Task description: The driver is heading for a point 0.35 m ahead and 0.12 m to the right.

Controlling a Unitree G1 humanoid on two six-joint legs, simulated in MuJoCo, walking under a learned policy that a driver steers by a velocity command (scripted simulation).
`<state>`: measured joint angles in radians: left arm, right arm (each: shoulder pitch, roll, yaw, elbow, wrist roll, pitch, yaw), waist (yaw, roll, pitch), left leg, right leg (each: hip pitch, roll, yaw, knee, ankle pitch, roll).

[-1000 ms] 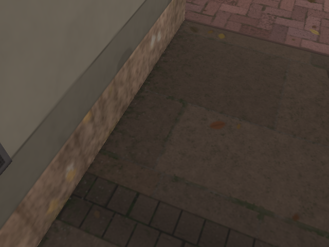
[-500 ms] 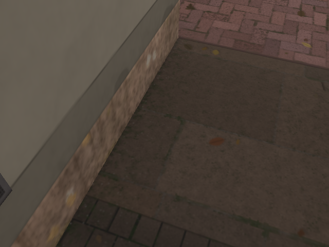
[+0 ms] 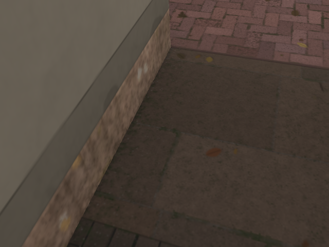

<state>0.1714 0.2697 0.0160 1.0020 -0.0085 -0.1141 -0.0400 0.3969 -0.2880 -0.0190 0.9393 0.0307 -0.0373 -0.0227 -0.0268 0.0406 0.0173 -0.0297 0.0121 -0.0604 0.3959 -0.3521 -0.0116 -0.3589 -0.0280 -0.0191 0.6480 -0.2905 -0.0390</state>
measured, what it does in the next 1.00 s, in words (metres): walks ahead: right foot, then left foot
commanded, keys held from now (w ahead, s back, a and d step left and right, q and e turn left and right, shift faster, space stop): w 0.24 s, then no key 0.76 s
